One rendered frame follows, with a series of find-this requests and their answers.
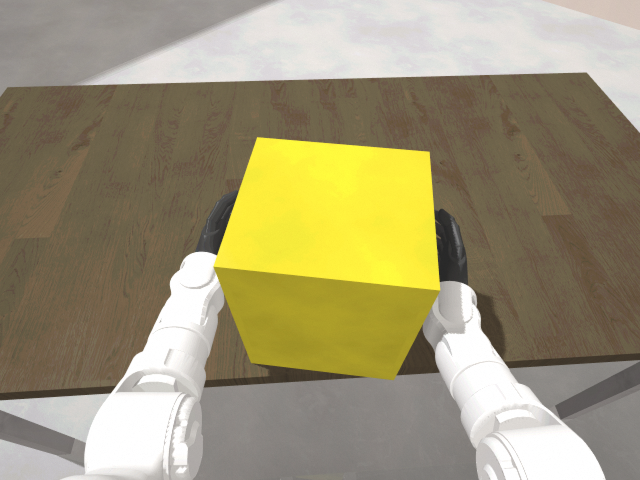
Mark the right robot hand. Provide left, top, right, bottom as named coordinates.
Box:
left=434, top=209, right=468, bottom=285

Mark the left robot upper arm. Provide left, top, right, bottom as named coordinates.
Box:
left=60, top=392, right=203, bottom=480

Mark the carton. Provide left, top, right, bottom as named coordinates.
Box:
left=213, top=137, right=440, bottom=380

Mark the right robot forearm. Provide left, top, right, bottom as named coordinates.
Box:
left=423, top=281, right=606, bottom=480

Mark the left robot forearm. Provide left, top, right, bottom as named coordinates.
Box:
left=84, top=252, right=224, bottom=473

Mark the left robot hand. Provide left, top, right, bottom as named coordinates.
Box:
left=195, top=190, right=238, bottom=255

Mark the right robot upper arm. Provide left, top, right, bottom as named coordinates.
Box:
left=476, top=425, right=604, bottom=480

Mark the table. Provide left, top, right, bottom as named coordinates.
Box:
left=0, top=72, right=640, bottom=455

